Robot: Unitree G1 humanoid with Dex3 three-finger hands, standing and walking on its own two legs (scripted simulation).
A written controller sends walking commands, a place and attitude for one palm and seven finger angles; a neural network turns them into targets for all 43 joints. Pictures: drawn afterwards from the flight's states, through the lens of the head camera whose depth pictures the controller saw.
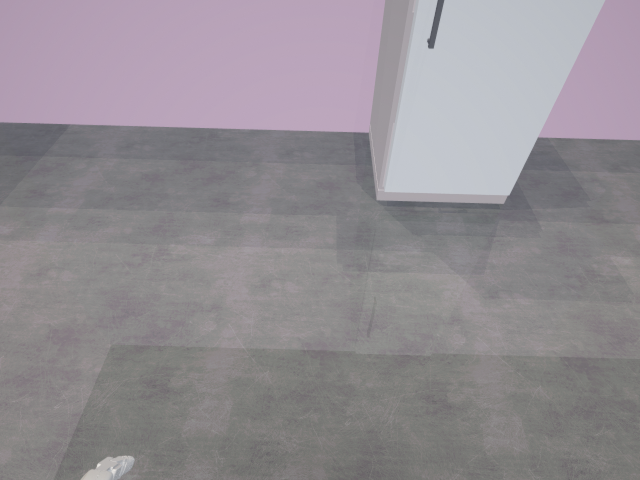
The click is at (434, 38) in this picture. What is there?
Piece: fridge door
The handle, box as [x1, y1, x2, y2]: [427, 0, 443, 48]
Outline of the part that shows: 443,0 437,1 430,37 427,40 429,48 433,48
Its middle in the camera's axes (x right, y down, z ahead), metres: +0.37 -0.79 +1.13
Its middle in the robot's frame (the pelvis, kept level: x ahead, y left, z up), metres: +1.41 -0.30 +0.20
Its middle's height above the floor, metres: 0.97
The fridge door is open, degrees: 0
